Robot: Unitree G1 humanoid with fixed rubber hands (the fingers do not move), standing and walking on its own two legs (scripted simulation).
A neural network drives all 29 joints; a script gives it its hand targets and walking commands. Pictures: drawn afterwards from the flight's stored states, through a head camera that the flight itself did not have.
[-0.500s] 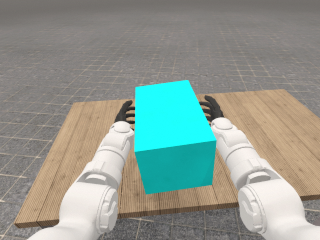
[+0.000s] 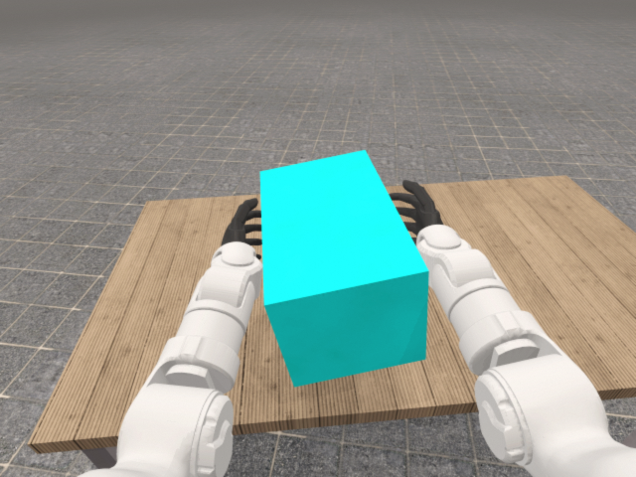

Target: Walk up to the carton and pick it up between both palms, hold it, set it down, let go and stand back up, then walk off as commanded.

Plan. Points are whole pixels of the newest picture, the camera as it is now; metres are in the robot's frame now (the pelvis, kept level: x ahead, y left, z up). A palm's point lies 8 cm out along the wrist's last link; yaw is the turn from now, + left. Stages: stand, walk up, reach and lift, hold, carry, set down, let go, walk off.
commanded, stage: reach and lift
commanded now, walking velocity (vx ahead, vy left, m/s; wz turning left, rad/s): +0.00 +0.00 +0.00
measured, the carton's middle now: (333, 255) +0.39 +0.00 +0.13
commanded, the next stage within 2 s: hold in 0.52 s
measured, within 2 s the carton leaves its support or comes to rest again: neither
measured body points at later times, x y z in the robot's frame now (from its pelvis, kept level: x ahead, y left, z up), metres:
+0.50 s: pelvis +0.00 +0.00 +0.00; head -0.05 +0.01 +0.45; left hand +0.40 +0.13 +0.15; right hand +0.41 -0.12 +0.17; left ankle +0.02 +0.10 -0.74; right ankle +0.04 -0.15 -0.74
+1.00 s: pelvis +0.00 +0.00 +0.00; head -0.07 +0.01 +0.45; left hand +0.39 +0.15 +0.18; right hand +0.39 -0.11 +0.20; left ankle +0.02 +0.10 -0.74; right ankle +0.04 -0.15 -0.74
